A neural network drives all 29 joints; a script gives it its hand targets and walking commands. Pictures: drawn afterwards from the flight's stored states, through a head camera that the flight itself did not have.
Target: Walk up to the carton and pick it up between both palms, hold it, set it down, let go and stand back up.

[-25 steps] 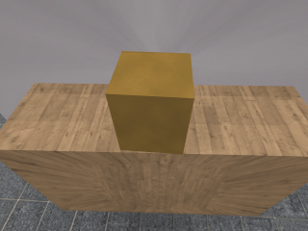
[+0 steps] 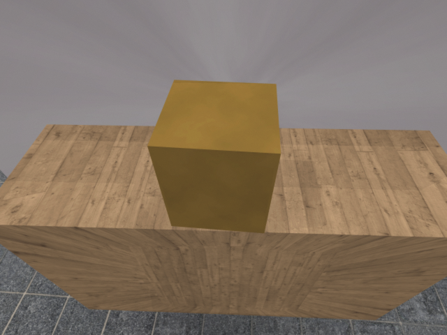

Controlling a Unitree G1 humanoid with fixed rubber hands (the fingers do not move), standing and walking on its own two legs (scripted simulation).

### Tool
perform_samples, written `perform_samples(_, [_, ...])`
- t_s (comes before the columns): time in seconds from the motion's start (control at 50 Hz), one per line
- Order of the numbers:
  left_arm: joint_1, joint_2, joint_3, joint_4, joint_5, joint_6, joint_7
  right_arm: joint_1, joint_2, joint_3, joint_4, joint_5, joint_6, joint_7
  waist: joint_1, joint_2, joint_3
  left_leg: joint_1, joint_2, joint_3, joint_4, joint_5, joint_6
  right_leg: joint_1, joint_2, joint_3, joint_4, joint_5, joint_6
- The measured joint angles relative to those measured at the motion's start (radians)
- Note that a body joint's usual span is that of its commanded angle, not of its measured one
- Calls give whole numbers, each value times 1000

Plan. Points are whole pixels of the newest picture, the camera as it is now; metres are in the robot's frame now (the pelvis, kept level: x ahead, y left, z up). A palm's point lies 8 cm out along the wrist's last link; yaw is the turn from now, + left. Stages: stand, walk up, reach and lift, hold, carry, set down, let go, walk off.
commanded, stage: stand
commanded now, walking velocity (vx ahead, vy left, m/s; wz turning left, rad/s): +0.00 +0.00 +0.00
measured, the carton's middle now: (220, 159) +0.45 +0.02 +0.05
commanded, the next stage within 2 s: none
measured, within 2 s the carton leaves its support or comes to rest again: neither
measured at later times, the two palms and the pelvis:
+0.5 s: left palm out of the picture +0.02 +0.25 -0.12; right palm out of the picture +0.02 -0.25 -0.13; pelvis +0.00 +0.00 +0.00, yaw +1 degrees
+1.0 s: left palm out of the picture +0.01 +0.24 -0.13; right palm out of the picture +0.02 -0.25 -0.13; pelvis +0.01 +0.00 +0.00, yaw +1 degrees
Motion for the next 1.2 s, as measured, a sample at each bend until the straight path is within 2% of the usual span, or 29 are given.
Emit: perform_samples(1.2, [-29, -24, -3, 123, -5, 17, 13, -15, 31, 11, 87, 3, 9, -21, 5, -3, 14, 32, -2, -16, -34, 4, -4, 40, -4, -12, -40, 1, 1])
